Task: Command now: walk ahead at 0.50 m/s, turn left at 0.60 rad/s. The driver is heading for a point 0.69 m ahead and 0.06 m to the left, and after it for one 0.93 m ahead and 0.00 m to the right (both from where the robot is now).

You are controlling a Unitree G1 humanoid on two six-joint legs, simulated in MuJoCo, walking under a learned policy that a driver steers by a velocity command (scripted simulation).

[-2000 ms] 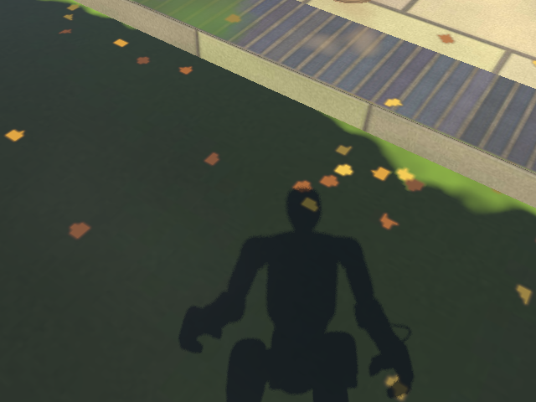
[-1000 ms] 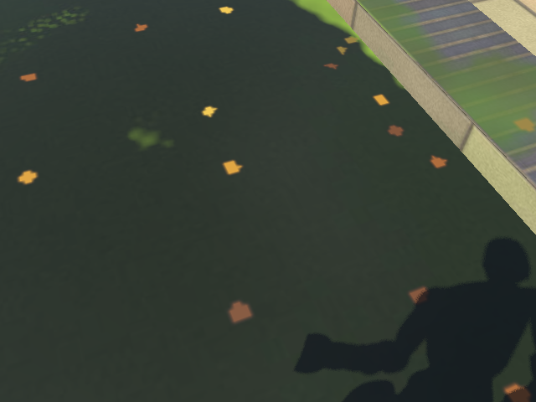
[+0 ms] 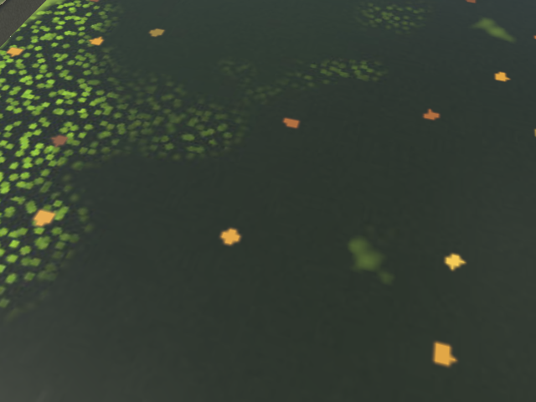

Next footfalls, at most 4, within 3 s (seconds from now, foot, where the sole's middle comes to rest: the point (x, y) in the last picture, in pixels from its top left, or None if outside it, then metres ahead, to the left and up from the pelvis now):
0.32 right None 0.38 -0.11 -0.78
0.82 left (203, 362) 0.55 0.17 -0.78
1.32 right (260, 306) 0.70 0.03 -0.78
1.78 left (187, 323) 0.65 0.22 -0.78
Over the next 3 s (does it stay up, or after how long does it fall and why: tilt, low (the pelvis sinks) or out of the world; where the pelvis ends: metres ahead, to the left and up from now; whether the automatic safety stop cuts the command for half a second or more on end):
stays up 0.85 -0.07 0.00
